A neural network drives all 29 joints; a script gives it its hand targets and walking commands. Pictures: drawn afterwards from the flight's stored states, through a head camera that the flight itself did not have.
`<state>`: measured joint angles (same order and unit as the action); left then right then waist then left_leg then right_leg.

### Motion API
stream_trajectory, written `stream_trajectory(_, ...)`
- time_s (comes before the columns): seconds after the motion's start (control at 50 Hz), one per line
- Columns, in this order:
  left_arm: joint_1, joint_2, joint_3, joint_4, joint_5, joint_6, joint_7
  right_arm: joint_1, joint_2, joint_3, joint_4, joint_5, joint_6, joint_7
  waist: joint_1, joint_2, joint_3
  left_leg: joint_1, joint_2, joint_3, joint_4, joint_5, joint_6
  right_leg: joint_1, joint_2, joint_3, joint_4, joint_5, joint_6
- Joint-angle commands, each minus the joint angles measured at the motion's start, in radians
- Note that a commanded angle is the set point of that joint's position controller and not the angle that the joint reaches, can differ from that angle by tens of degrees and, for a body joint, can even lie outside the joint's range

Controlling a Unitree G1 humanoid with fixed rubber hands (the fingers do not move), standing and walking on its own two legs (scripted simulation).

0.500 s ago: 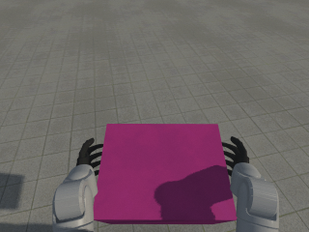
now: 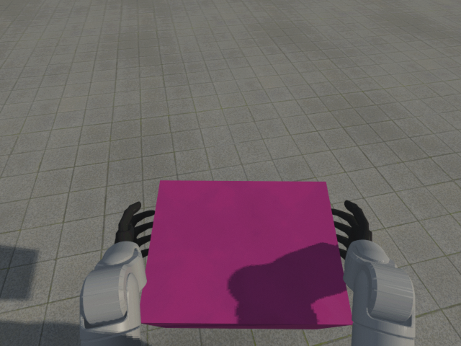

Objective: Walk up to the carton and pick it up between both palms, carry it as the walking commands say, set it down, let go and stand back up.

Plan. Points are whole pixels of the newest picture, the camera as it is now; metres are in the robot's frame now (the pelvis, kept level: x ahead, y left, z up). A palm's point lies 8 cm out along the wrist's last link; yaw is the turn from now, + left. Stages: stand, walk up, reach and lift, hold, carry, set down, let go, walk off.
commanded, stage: carry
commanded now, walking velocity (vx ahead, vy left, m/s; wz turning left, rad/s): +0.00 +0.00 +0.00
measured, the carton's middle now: (241, 258) +0.27 +0.00 +0.00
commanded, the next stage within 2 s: none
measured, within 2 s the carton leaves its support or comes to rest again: neither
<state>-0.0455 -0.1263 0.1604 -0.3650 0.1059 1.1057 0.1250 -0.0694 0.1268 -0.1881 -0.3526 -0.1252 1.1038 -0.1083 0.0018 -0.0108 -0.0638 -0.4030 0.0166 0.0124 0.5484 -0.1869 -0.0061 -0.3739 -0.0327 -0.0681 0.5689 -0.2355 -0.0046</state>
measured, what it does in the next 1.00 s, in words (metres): lifts its right foot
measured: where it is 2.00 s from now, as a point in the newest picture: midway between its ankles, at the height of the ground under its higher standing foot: outside the picture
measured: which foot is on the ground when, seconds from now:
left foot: down 0.00-1.00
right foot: down 0.00-0.84, up 0.86-1.00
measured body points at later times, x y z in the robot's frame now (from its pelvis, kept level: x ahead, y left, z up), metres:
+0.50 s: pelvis +0.01 +0.00 +0.00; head +0.00 +0.00 +0.45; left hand +0.25 +0.18 +0.07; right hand +0.26 -0.18 +0.08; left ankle +0.06 +0.12 -0.73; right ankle +0.04 -0.12 -0.73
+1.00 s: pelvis -0.03 -0.09 -0.01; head +0.00 -0.08 +0.44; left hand +0.22 +0.09 +0.06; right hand +0.21 -0.28 +0.06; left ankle +0.01 +0.07 -0.73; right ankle -0.01 -0.20 -0.70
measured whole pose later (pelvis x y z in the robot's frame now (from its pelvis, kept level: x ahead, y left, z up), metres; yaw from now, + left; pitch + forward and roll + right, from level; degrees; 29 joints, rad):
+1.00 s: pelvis -0.03 -0.09 -0.01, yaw -2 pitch +5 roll -1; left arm 0.06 -0.13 0.12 -0.59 0.07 1.19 0.14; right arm 0.05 0.13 -0.15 -0.58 -0.09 1.17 -0.11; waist 0.01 0.00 -0.04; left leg -0.45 0.15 0.06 0.65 -0.27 -0.07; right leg -0.56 -0.02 -0.08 0.92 -0.44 0.03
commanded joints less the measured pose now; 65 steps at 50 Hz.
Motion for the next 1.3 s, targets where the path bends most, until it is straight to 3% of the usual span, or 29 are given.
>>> stream_trajectory(0.0, -0.51, -0.629, -0.566, 0.075, -0.239, -0.053, -0.225, -0.401, 0.652, 0.555, 0.185, 0.231, -0.038, 0.215, 0.003, 0.04, -0.293, 0.134, 0.086, -0.095, -0.108, 0.082, 0.053, 0.071, -0.066, 0.073, -0.085, -0.037, -0.028)
stream_trajectory(0.02, -0.593, -0.892, -0.816, -0.276, -0.44, -0.032, -0.221, -0.521, 0.907, 0.804, -0.166, 0.432, -0.023, 0.2, 0.005, 0.051, -0.302, 0.123, 0.084, -0.089, -0.107, 0.066, 0.053, 0.091, -0.061, 0.062, -0.07, -0.021, -0.029)
stream_trajectory(0.04, -0.525, -0.711, -0.61, 0.044, -0.274, -0.052, -0.221, -0.459, 0.716, 0.604, 0.097, 0.275, -0.046, 0.209, 0.006, 0.073, -0.317, 0.148, 0.099, -0.121, -0.116, 0.126, 0.061, 0.107, -0.065, 0.066, -0.048, 0.005, -0.035)
stream_trajectory(0.06, -0.563, -0.916, -0.81, -0.307, -0.466, -0.031, -0.214, -0.54, 0.94, 0.845, -0.254, 0.479, -0.022, 0.192, 0.005, -0.019, -0.293, 0.113, 0.083, -0.09, -0.114, 0.038, 0.05, 0.092, -0.065, 0.063, -0.085, -0.051, -0.033)
stream_trajectory(0.08, -0.479, -0.772, -0.634, -0.036, -0.307, -0.035, -0.211, -0.481, 0.767, 0.675, -0.036, 0.341, -0.029, 0.203, 0.01, 0.017, -0.31, 0.141, 0.074, -0.079, -0.089, 0.082, 0.051, 0.092, -0.086, 0.091, -0.098, -0.006, -0.044)
stream_trajectory(0.2, -0.483, -0.851, -0.765, -0.278, -0.412, 0.0, -0.211, -0.444, 0.865, 0.793, -0.257, 0.417, 0.001, 0.185, 0.003, -0.001, -0.329, 0.154, 0.074, -0.065, -0.054, 0.125, 0.049, 0.125, -0.086, 0.082, -0.091, 0.087, -0.036)
stream_trajectory(0.22, -0.419, -0.694, -0.619, 0.013, -0.29, -0.006, -0.216, -0.351, 0.698, 0.636, 0.046, 0.288, -0.003, 0.193, 0.006, 0.019, -0.335, 0.167, 0.085, -0.089, -0.085, 0.203, 0.062, 0.119, -0.092, 0.071, -0.054, 0.088, -0.032)
stream_trajectory(0.26, -0.473, -0.745, -0.683, -0.095, -0.336, -0.039, -0.227, -0.417, 0.739, 0.676, -0.085, 0.33, -0.036, 0.205, 0.005, 0.047, -0.36, 0.17, 0.088, -0.084, -0.077, 0.177, 0.056, 0.138, -0.078, 0.065, -0.064, 0.067, -0.027)
stream_trajectory(0.28, -0.532, -0.899, -0.824, -0.384, -0.447, -0.017, -0.213, -0.456, 0.909, 0.817, -0.321, 0.438, -0.007, 0.194, 0.001, 0.002, -0.322, 0.177, 0.077, -0.066, -0.065, 0.184, 0.051, 0.119, -0.085, 0.073, -0.074, 0.116, -0.026)
stream_trajectory(0.3, -0.465, -0.683, -0.587, -0.033, -0.272, -0.037, -0.222, -0.439, 0.691, 0.613, 0.03, 0.277, -0.035, 0.2, 0.004, -0.024, -0.318, 0.171, 0.087, -0.074, -0.072, 0.135, 0.06, 0.121, -0.076, 0.069, -0.088, 0.06, -0.026)
stream_trajectory(0.38, -0.511, -0.751, -0.69, -0.138, -0.353, -0.026, -0.218, -0.436, 0.756, 0.683, -0.108, 0.325, -0.017, 0.188, 0.003, -0.007, -0.298, 0.138, 0.06, -0.056, -0.056, 0.096, 0.046, 0.121, -0.09, 0.084, -0.114, 0.086, -0.03)
stream_trajectory(0.48, -0.464, -0.81, -0.803, -0.295, -0.428, 0.052, -0.213, -0.363, 0.849, 0.797, -0.23, 0.395, 0.051, 0.18, -0.001, 0.044, -0.326, 0.192, 0.205, -0.184, -0.091, 0.169, 0.085, 0.03, -0.021, 0.023, 0.03, -0.008, -0.004)
stream_trajectory(0.56, -0.417, -0.77, -0.801, -0.282, -0.401, 0.084, -0.208, -0.351, 0.786, 0.791, -0.24, 0.401, 0.076, 0.187, -0.001, 0.234, -0.279, 0.117, 0.306, -0.283, -0.123, 0.087, 0.103, -0.061, 0.013, 0.025, 0.164, -0.171, -0.003)
stream_trajectory(0.6, -0.441, -0.81, -0.818, -0.273, -0.424, 0.093, -0.213, -0.328, 0.798, 0.783, -0.237, 0.373, 0.087, 0.184, 0.008, 0.184, -0.227, -0.018, 0.276, -0.228, -0.098, -0.066, 0.073, 0.011, -0.02, 0.077, 0.054, -0.132, -0.016)
stream_trajectory(0.66, -0.449, -0.814, -0.815, -0.27, -0.42, 0.093, -0.216, -0.414, 0.792, 0.827, -0.325, 0.396, 0.086, 0.188, 0.008, -0.214, -0.215, -0.186, 0.005, 0.112, 0.353, -0.312, -0.036, 0.097, -0.247, 0.343, -0.252, 0.044, -0.182)
stream_trajectory(0.72, -0.425, -0.863, -0.821, -0.306, -0.416, 0.081, -0.213, -0.484, 0.827, 0.875, -0.387, 0.457, 0.078, 0.208, 0.014, -0.105, -0.228, -0.166, 0.06, 0.05, 0.494, -0.33, -0.033, 0.066, -0.243, 0.268, -0.19, 0.135, -0.236)
stream_trajectory(0.78, -0.415, -0.825, -0.82, -0.343, -0.405, 0.079, -0.19, -0.358, 0.838, 0.847, -0.298, 0.457, 0.094, 0.215, -0.009, -0.076, -0.321, 0.068, 0.069, 0.064, 0.142, -0.132, -0.001, 0.03, -0.132, 0.091, -0.047, 0.163, -0.144)
stream_trajectory(0.8, -0.37, -0.813, -0.796, -0.299, -0.39, 0.091, -0.181, -0.382, 0.815, 0.837, -0.311, 0.456, 0.1, 0.211, -0.027, -0.059, -0.308, 0.2, 0.113, -0.005, -0.049, 0.01, 0.028, -0.049, -0.091, 0.057, 0.078, 0.259, -0.102)
stream_trajectory(0.84, -0.364, -0.798, -0.823, -0.351, -0.387, 0.085, -0.183, -0.295, 0.784, 0.816, -0.282, 0.429, 0.084, 0.211, -0.004, 0.393, -0.328, 0.374, 0.548, -0.538, -0.149, 0.561, 0.211, -0.345, 0.053, 0.001, 0.349, -0.339, 0.013)
stream_trajectory(0.86, -0.381, -0.809, -0.837, -0.376, -0.394, 0.075, -0.184, -0.349, 0.795, 0.832, -0.343, 0.465, 0.075, 0.224, 0.005, 0.292, -0.337, 0.322, 0.56, -0.546, -0.158, 0.461, 0.245, -0.342, -0.015, 0.098, 0.491, -0.304, 0.024)
stream_trajectory(0.9, -0.43, -0.874, -0.855, -0.35, -0.43, 0.076, -0.198, -0.363, 0.858, 0.831, -0.345, 0.443, 0.068, 0.215, 0.001, 0.132, -0.322, 0.306, 0.469, -0.358, -0.112, 0.428, 0.195, -0.317, -0.04, 0.108, 0.532, -0.253, 0.039)
stream_trajectory(0.98, -0.417, -0.828, -0.865, -0.38, -0.445, 0.064, -0.206, -0.311, 0.808, 0.824, -0.346, 0.413, 0.067, 0.207, -0.004, 0.269, -0.242, 0.141, 0.346, -0.091, -0.067, 0.418, 0.07, -0.11, -0.034, -0.002, 0.18, -0.188, 0.04)
stream_trajectory(1.04, -0.379, -0.855, -0.866, -0.378, -0.462, 0.062, -0.206, -0.288, 0.803, 0.835, -0.41, 0.411, 0.061, 0.191, -0.003, 0.177, -0.358, 0.086, 0.239, -0.024, 0.087, 0.261, 0.032, 0.169, 0.038, -0.047, -0.125, -0.059, 0.014)
stream_trajectory(1.06, -0.323, -0.803, -0.837, -0.341, -0.431, 0.068, -0.205, -0.29, 0.758, 0.832, -0.406, 0.403, 0.058, 0.188, 0.002, 0.046, -0.36, -0.024, 0.178, 0.006, 0.215, 0.138, -0.017, 0.252, -0.09, 0.114, -0.205, 0.042, -0.029)
stream_trajectory(1.08, -0.366, -0.786, -0.856, -0.359, -0.442, 0.067, -0.206, -0.25, 0.762, 0.822, -0.369, 0.384, 0.076, 0.187, 0.004, -0.289, -0.324, -0.278, 0.036, 0.134, 0.446, -0.444, -0.059, 0.291, -0.338, 0.399, -0.218, 0.355, -0.179)
stream_trajectory(1.1, -0.264, -0.758, -0.818, -0.299, -0.403, 0.075, -0.199, -0.256, 0.734, 0.849, -0.351, 0.399, 0.087, 0.195, 0.014, -0.307, -0.329, -0.298, 0.053, 0.074, 0.63, -0.529, -0.069, 0.297, -0.329, 0.33, -0.161, 0.536, -0.241)
stream_trajectory(1.16, -0.301, -0.845, -0.802, -0.321, -0.415, 0.064, -0.218, -0.364, 0.827, 0.902, -0.396, 0.464, 0.079, 0.217, 0.011, -0.182, -0.31, -0.255, 0.07, 0.069, 0.727, -0.344, -0.054, 0.208, -0.232, 0.12, -0.129, 0.457, -0.213)
stream_trajectory(1.22, -0.386, -0.836, -0.814, -0.403, -0.401, 0.049, -0.2, -0.355, 0.851, 0.885, -0.362, 0.486, 0.082, 0.223, 0.012, -0.059, -0.329, -0.165, 0.057, 0.098, 0.419, -0.266, -0.035, 0.232, -0.21, 0.117, -0.105, 0.337, -0.204)
stream_trajectory(1.28, -0.336, -0.83, -0.817, -0.385, -0.408, 0.059, -0.193, -0.354, 0.796, 0.87, -0.407, 0.464, 0.084, 0.217, 0.006, -0.179, -0.343, 0.043, 0.052, 0.095, 0.063, -0.183, 0.006, 0.104, -0.193, 0.122, -0.065, 0.317, -0.204)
